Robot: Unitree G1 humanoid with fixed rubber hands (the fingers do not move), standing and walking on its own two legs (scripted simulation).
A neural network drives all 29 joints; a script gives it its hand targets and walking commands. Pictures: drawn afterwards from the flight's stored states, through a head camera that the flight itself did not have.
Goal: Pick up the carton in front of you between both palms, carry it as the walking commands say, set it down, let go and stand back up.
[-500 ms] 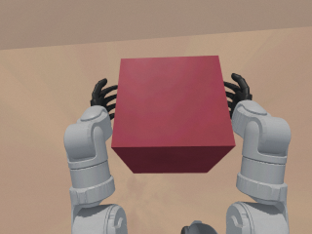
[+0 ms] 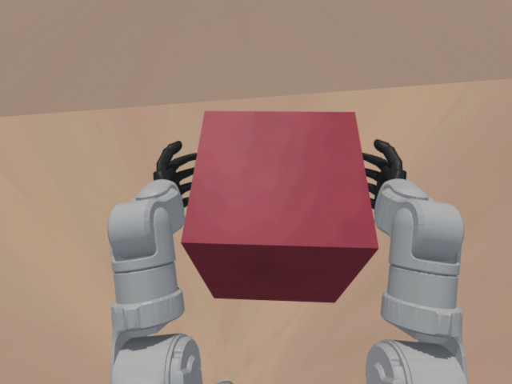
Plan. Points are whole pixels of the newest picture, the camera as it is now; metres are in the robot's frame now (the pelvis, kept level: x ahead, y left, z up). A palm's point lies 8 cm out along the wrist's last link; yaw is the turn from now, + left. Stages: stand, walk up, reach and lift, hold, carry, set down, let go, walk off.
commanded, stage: carry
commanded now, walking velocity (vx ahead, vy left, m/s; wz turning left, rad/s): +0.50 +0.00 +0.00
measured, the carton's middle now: (276, 216) +0.35 -0.02 +0.07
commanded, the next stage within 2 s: none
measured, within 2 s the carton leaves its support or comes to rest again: neither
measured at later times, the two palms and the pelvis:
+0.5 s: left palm (185, 68) +0.61 +0.13 +0.18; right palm (344, 53) +0.65 -0.17 +0.18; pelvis +0.29 -0.05 +0.04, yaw +1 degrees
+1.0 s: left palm out of the picture +0.93 +0.11 +0.22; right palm out of the picture +0.91 -0.19 +0.23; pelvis +0.58 -0.02 +0.08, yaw +0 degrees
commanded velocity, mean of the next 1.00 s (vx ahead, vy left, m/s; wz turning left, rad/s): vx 0.50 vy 0.00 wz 0.00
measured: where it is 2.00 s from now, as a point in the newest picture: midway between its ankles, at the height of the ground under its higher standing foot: (267, 164)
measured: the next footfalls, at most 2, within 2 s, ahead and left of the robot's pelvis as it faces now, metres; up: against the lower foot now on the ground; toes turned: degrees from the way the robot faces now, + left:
right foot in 0.30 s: +0.35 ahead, -0.13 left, +0.02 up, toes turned -5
left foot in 0.70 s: +0.59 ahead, +0.07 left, +0.05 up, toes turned +6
